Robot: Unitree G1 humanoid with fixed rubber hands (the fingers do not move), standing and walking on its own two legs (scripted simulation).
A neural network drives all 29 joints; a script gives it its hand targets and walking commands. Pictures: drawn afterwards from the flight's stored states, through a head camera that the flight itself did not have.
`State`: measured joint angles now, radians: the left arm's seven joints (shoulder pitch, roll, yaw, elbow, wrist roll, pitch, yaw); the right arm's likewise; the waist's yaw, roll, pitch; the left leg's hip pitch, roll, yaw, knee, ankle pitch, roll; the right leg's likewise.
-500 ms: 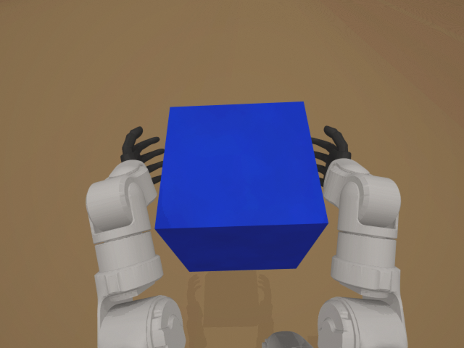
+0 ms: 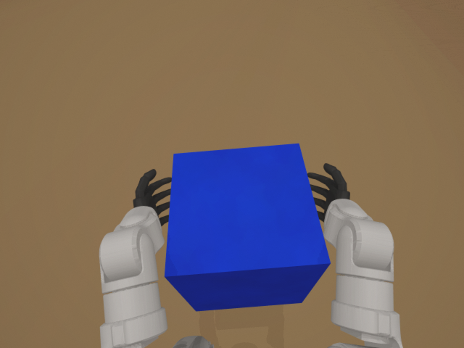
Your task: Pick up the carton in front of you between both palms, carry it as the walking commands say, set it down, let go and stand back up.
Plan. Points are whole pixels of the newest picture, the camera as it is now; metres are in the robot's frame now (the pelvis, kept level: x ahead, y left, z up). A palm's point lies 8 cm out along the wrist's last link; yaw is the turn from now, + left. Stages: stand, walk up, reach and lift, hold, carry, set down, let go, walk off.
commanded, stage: carry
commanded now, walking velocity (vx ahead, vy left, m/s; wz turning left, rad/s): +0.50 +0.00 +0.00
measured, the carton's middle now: (243, 234) +0.31 +0.01 -0.01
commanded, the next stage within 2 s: none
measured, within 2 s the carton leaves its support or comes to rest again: neither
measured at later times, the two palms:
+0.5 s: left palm (161, 98) +0.56 +0.17 +0.10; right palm (310, 104) +0.53 -0.13 +0.10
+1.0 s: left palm (199, 31) +0.85 +0.12 +0.08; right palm (309, 30) +0.86 -0.18 +0.08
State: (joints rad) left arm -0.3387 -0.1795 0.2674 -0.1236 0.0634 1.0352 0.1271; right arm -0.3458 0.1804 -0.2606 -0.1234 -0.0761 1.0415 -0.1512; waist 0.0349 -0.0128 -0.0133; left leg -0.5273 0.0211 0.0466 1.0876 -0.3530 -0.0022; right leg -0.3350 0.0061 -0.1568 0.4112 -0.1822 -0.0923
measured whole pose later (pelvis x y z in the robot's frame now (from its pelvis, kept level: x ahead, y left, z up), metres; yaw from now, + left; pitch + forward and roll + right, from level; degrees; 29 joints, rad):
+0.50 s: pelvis +0.33 +0.04 +0.01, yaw -4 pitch +4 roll -1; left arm 0.10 -0.14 0.04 -0.52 0.03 1.16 0.14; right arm 0.09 0.14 -0.04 -0.50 -0.01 1.16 -0.16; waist -0.04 0.00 -0.18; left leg -0.18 0.03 0.21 0.32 -0.21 0.05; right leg -0.54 -0.10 -0.09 0.89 -0.24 0.01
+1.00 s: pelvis +0.63 -0.04 +0.01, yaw +0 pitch +4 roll +1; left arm 0.12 -0.14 0.05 -0.47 0.03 1.08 0.12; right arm 0.10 0.14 -0.02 -0.48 -0.04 1.10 -0.15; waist 0.04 0.01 -0.12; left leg -0.58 0.11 0.09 0.93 -0.22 -0.01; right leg -0.22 -0.05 -0.22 0.32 -0.18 -0.05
